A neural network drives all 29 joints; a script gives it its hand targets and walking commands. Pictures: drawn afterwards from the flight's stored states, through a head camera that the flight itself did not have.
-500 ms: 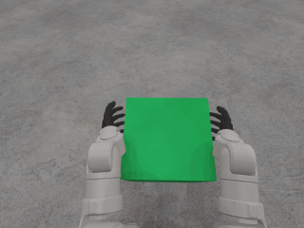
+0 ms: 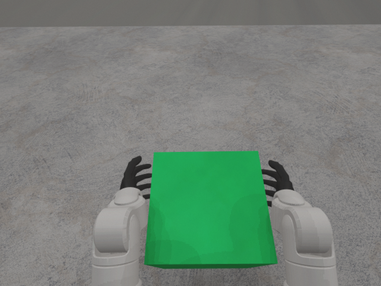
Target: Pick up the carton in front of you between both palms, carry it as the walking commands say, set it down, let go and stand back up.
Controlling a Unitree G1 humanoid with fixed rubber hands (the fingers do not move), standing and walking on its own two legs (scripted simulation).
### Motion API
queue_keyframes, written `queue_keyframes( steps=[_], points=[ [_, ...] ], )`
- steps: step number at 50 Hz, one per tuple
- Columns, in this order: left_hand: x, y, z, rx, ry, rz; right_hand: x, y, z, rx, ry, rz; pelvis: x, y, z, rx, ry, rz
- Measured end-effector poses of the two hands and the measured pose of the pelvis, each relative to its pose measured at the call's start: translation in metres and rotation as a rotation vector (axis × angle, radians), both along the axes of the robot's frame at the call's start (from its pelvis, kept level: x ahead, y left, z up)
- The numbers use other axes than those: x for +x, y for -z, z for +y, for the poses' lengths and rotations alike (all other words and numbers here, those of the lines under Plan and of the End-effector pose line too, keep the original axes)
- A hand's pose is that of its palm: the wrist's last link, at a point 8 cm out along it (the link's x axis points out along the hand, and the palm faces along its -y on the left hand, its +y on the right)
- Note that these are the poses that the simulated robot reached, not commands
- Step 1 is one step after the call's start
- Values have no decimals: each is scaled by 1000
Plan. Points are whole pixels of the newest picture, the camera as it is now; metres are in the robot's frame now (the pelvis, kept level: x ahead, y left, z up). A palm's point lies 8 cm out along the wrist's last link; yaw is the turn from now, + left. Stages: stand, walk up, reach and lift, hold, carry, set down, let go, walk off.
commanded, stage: carry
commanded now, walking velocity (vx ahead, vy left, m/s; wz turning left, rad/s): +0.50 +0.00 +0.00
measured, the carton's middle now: (205, 216) +0.27 +0.00 -0.01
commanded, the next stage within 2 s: none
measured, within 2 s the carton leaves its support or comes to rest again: neither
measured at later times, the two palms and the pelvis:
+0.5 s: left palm (144, 105) +0.55 +0.16 +0.11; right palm (247, 103) +0.54 -0.13 +0.11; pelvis +0.28 +0.01 +0.00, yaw +0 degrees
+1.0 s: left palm (150, 74) +0.69 +0.15 +0.13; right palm (241, 76) +0.68 -0.13 +0.12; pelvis +0.42 +0.01 +0.01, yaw +1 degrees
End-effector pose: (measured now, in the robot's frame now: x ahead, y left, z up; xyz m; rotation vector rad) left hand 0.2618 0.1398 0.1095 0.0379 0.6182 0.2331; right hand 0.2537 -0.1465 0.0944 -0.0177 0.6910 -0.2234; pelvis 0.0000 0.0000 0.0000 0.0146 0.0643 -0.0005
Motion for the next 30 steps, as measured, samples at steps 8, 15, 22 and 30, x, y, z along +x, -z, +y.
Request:
queue_keyframes(
  steps=[8, 15, 22, 30],
  points=[
    [81, 0, -17, -4, -28, 56, 90, 1, -18, 20, -18, 51, 77, -11, -24, 8, -21, 10],
    [155, -24, -16, -3, -27, 3, 164, -23, -16, 11, -25, -4, 152, -22, -23, 8, -25, 4],
    [246, -19, 2, -15, -7, -15, 249, -24, 2, -7, 0, -22, 241, -11, -2, -7, -17, -12],
    [331, 23, 29, -51, -17, 100, 330, 10, 29, -47, -1, 98, 314, -4, 25, -17, 20, -11]
  ],
)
